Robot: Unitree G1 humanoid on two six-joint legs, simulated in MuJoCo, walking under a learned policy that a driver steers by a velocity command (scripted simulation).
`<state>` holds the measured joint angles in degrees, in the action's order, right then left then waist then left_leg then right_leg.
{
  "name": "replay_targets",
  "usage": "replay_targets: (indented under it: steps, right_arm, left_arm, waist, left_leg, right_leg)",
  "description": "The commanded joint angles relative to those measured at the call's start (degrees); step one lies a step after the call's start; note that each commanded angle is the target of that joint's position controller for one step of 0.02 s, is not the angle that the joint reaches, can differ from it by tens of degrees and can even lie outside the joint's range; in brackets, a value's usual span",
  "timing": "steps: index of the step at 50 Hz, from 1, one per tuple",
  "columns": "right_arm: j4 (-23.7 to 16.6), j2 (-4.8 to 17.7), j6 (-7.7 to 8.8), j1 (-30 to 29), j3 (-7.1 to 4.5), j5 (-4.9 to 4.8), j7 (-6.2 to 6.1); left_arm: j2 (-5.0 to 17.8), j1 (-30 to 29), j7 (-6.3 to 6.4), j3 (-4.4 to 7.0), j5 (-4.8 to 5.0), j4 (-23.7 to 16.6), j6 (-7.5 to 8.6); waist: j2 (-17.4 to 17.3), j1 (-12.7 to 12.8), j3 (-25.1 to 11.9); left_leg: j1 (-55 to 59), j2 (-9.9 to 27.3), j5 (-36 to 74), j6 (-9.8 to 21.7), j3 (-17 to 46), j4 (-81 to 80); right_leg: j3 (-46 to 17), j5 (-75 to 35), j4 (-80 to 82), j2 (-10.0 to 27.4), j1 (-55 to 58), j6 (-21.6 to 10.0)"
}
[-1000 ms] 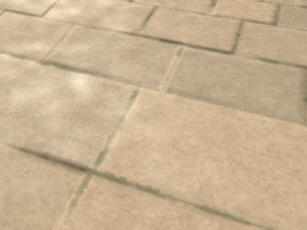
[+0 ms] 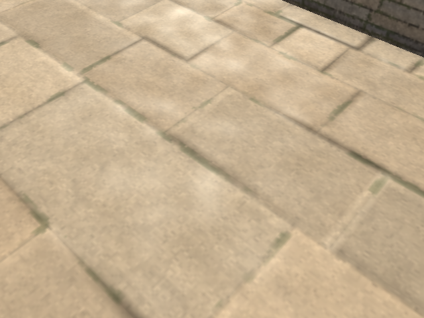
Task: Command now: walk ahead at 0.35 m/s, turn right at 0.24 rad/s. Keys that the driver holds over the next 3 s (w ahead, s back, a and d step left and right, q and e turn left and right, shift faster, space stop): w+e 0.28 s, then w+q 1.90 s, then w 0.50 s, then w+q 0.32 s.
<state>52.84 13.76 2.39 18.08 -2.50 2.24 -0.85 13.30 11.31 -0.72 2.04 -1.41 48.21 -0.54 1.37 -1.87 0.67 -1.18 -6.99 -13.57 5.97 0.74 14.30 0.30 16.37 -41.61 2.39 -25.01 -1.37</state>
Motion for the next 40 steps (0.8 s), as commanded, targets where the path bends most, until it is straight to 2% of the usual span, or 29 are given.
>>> replay_targets:
  steps: [1, 3, 4, 5, 6, 7, 8, 9, 10, 11, 13, 14, 16, 18, 21, 24, 25, 27, 28, 29, 30, 31, 32, 33, 34, 35, 36, 37, 40]
  right_arm:
    - [-0.1, 9.4, 1.17, 5.5, -2.21, 0.01, -0.56]
    - [0.1, 9.9, 1.43, 4.7, -2.37, -0.09, -0.43]
    - [-0.1, 10.2, 1.49, 3.1, -2.41, -0.37, -0.26]
    - [-0.4, 10.6, 1.5, 1.1, -2.45, -1.06, -0.14]
    - [-1.1, 10.0, 1.68, -0.4, -2.17, -1.56, -0.13]
    - [-4.7, 7.0, 2.1, -3.5, -1.0, -1.96, 0.12]
    - [-6.5, 5.0, 2.58, -3.8, -0.54, -0.46, 0.69]
    - [-5.6, 6.7, 2.39, -4.6, -0.82, 0.65, 1.08]
    - [-5.7, 7.2, 2.76, -4.8, -0.91, -0.1, 1.74]
    - [-5.9, 7.3, 2.81, -5.1, -0.97, -0.45, 1.92]
    - [-6.0, 7.0, 1.51, -4.7, -0.76, 0.65, 2.25]
    - [-6.5, 6.8, 0.92, -5.1, -0.69, 0.83, 2.42]
    - [-7.0, 5.8, 0.24, -6.4, -0.3, 0.65, 2.8]
    - [-8.5, 5.3, 0.09, -11.0, 0.05, 0.23, 3.0]
    - [-10.2, 4.3, 0.19, -16.6, 0.76, -0.61, 3.33]
    - [-11.4, 4.1, 0.41, -20.2, 1.18, -1.07, 3.5]
    - [-11.5, 4.4, 0.44, -20.3, 1.13, -1.1, 3.5]
    - [-10.8, 5.5, 0.41, -17.0, 0.69, -1.05, 3.14]
    - [-9.6, 6.3, 0.38, -13.4, 0.3, -1.03, 2.76]
    - [-7.6, 7.4, 0.52, -7.1, -0.28, -1.06, 2.36]
    - [-5.0, 8.1, 0.87, 0.8, -0.86, -0.8, 1.99]
    - [-3.3, 11.4, 0.93, 9.2, -2.02, 0.31, 1.33]
    - [-3.3, 17.6, 0.43, 11.2, -4.1, 0.76, 1.1]
    - [-3.3, 14.4, 0.05, 6.2, -3.58, -2.26, 1.95]
    - [-4.4, 13.2, -0.07, 1.2, -3.42, -2.53, 2.05]
    - [-4.7, 10.2, -0.04, -0.7, -2.81, -1.95, 2.08]
    - [-4.5, 9.0, 0.11, -1.5, -2.42, -1.79, 1.75]
    - [-4.0, 7.9, 0.35, -2.0, -2.0, -1.93, 1.42]
    - [-3.6, 9.9, 1.32, -0.4, -2.52, -2.16, 1.33]
  left_arm:
    - [5.1, -7.7, -0.38, 1.11, 0.05, -6.2, 1.92]
    - [4.8, -7.0, -0.52, 1.16, 0.31, -6.6, 2.16]
    - [4.4, -4.8, -0.51, 1.25, 0.42, -6.2, 2.26]
    - [4.2, 0.4, -0.44, 1.55, 0.28, -4.6, 2.5]
    - [6.7, 8.9, -0.13, 2.78, -0.37, -1.7, 2.95]
    - [13.9, 18.9, 0.52, 4.79, -1.44, -0.3, 3.41]
    - [16.7, 18.5, 0.22, 5.0, -0.28, 0.1, 3.44]
    - [13.1, 15.6, -0.1, 4.32, 0.97, 0.3, 3.01]
    - [10.7, 11.4, -0.32, 3.69, 1.01, -0.9, 2.82]
    - [9.4, 8.6, -0.35, 3.31, 1.03, -1.8, 2.77]
    - [8.8, 7.4, 0.07, 2.93, 1.41, -2.0, 3.28]
    - [9.4, 8.4, 0.15, 3.08, 1.59, -1.6, 3.63]
    - [9.4, 10.0, 0.31, 2.98, 1.63, -0.6, 4.27]
    - [9.0, 11.9, 0.36, 2.75, 1.46, 0.4, 4.58]
    - [8.4, 13.8, 0.41, 2.28, 1.06, 1.4, 4.91]
    - [8.3, 14.9, 0.91, 1.87, 0.43, 2.6, 5.28]
    - [8.4, 14.7, 1.18, 1.77, 0.24, 3.0, 5.36]
    - [9.3, 12.8, 1.83, 1.7, -0.12, 3.2, 5.5]
    - [9.8, 12.2, 2.17, 1.74, -0.47, 3.4, 5.42]
    - [10.3, 11.6, 2.35, 1.82, -0.97, 3.4, 5.06]
    - [10.8, 10.7, 2.36, 1.84, -0.84, 3.3, 4.66]
    - [10.1, 10.2, 2.31, 1.33, -0.43, 1.9, 4.86]
    - [5.8, 14.7, 1.25, 0.62, 1.28, -0.1, 5.13]
    - [9.5, 10.3, 1.26, 1.25, -0.52, -0.5, 5.53]
    - [9.2, 6.7, 0.88, 1.04, -0.26, -2.4, 6.21]
    - [9.3, 4.7, 0.66, 0.82, -0.21, -2.8, 6.72]
    - [8.6, 4.1, 0.54, 0.81, -0.44, -3.1, 6.31]
    - [8.0, 4.6, 0.44, 0.58, -1.12, -3.5, 5.26]
    - [6.2, 4.7, 0.02, -0.01, -1.61, -4.3, 3.08]
  waist:
    - [-4.3, -2.9, 4.7]
    - [-4.9, -1.9, 4.3]
    - [-5.0, -0.1, 3.3]
    - [-4.4, 3.1, 1.0]
    - [-1.5, 6.9, -3.6]
    - [8.2, 10.8, -9.3]
    - [13.9, 8.0, -7.0]
    - [4.4, 6.3, -1.8]
    - [1.0, 4.4, 1.0]
    - [-0.5, 2.9, 2.8]
    - [2.1, 1.5, 2.6]
    - [2.5, 1.3, 1.9]
    - [2.3, 1.3, 1.8]
    - [2.3, 2.8, 3.0]
    - [2.9, 4.9, 3.5]
    - [2.6, 5.9, 4.7]
    - [2.6, 5.4, 4.9]
    - [2.8, 3.1, 3.2]
    - [3.3, 1.4, 1.1]
    - [3.6, -1.3, -2.2]
    - [2.9, -4.9, -5.9]
    - [-0.8, -8.2, -10.8]
    - [-15.0, -4.6, -15.5]
    - [-7.9, -3.6, -14.6]
    - [-5.9, -1.7, -6.4]
    - [-1.0, -0.7, -2.4]
    - [0.4, 1.0, 0.6]
    - [0.0, 2.7, 1.3]
    - [-2.4, 3.6, 0.5]
  left_leg:
    - [7.6, 22.1, 11.3, 8.3, 11.5, -3.5]
    - [6.9, 21.8, 17.6, 7.1, 9.0, -0.7]
    - [4.5, 20.8, 23.7, 5.8, 6.5, 2.4]
    - [0.8, 18.8, 31.4, 4.2, 3.0, 8.7]
    - [-6.5, 15.8, 33.9, 2.0, -1.0, 20.2]
    - [-21.3, 9.8, 18.3, -1.8, -7.0, 40.2]
    - [-39.4, 1.7, -17.1, -2.8, -3.4, 50.0]
    - [-42.1, 7.4, -14.4, -2.4, 2.2, 54.1]
    - [-40.9, 9.2, -9.0, -2.8, 2.4, 52.8]
    - [-39.1, 10.5, -6.2, -3.5, 2.0, 49.7]
    - [-35.6, 10.9, -3.1, -5.9, 0.5, 46.3]
    - [-35.2, 10.3, -2.0, -6.9, -0.4, 45.7]
    - [-35.7, 10.8, 1.4, -7.8, -2.3, 42.2]
    - [-36.8, 11.1, 5.2, -7.8, -3.9, 37.2]
    - [-35.7, 10.4, 11.2, -6.2, -5.3, 28.8]
    - [-33.5, 9.1, 13.7, -3.6, -6.1, 21.6]
    - [-32.3, 8.5, 13.3, -2.6, -5.9, 20.0]
    - [-27.3, 5.6, 9.4, -0.1, -6.4, 18.4]
    - [-23.8, 3.8, 6.5, 1.0, -6.9, 18.4]
    - [-18.6, 2.0, 4.0, 2.3, -7.0, 17.6]
    - [-9.6, 1.5, 5.6, 3.7, -6.7, 13.6]
    - [3.6, 9.6, 2.3, 7.1, 3.7, 12.7]
    - [18.4, 25.2, 0.9, 17.9, 34.6, 9.4]
    - [16.6, 25.5, 1.8, 17.9, 42.6, 3.2]
    - [8.9, 24.3, 0.6, 16.7, 34.0, 2.0]
    - [2.4, 22.3, 3.8, 14.9, 29.2, 0.2]
    - [-3.3, 19.8, 7.7, 13.2, 25.2, -0.9]
    - [-7.5, 17.3, 10.9, 11.8, 21.9, -1.9]
    - [-11.8, 14.2, 14.2, 11.5, 17.4, -3.5]
  right_leg:
    - [-0.2, 3.9, 2.9, 0.0, -9.8, -1.9]
    - [2.2, 4.7, 6.0, -1.4, -5.9, -3.2]
    - [3.8, 4.1, 9.3, -3.0, -0.3, -4.1]
    - [5.4, 0.5, 14.6, -5.5, 9.0, -5.2]
    - [1.6, -1.7, 17.4, -5.0, 22.6, -7.2]
    - [-20.0, 4.9, 23.3, 9.6, 35.7, -12.9]
    - [-41.5, -2.8, 28.6, 18.5, 40.4, -18.5]
    - [-34.7, -3.0, 26.5, 17.3, 35.4, -18.7]
    - [-29.1, -6.1, 26.8, 14.4, 29.8, -16.9]
    - [-24.2, -10.1, 28.1, 11.3, 25.6, -14.7]
    - [-18.8, -18.4, 29.6, 7.1, 21.9, -13.0]
    - [-17.7, -22.6, 29.7, 6.4, 21.4, -13.2]
    - [-14.0, -28.2, 31.1, 5.6, 21.4, -12.6]
    - [-10.9, -32.7, 31.9, 4.5, 21.9, -11.0]
    - [-7.3, -36.6, 32.5, 4.0, 24.1, -8.3]
    - [-5.2, -38.2, 33.9, 6.0, 27.2, -7.4]
    - [-4.5, -40.5, 33.6, 7.0, 28.5, -7.1]
    - [-2.2, -54.6, 28.9, 8.1, 31.2, -6.0]
    - [-1.3, -63.0, 23.9, 8.4, 32.9, -5.4]
    - [-0.4, -68.2, 15.5, 8.3, 34.0, -4.9]
    - [1.1, -65.9, 4.4, 7.5, 31.3, -4.4]
    - [2.7, -50.7, -11.3, 5.9, 20.7, -3.7]
    - [4.5, -6.0, -36.7, -6.5, -2.7, -0.1]
    - [-4.1, 9.1, -40.9, -6.8, -9.6, -1.4]
    - [-5.6, 5.1, -38.8, -3.1, -12.7, -1.7]
    - [-4.9, 2.6, -35.0, -1.0, -11.8, -1.6]
    - [-4.6, 2.4, -31.2, 0.4, -9.9, -1.2]
    - [-4.4, 2.3, -28.0, 1.4, -7.0, -0.1]
    - [-2.3, 1.2, -20.9, 2.3, -5.1, 2.4]
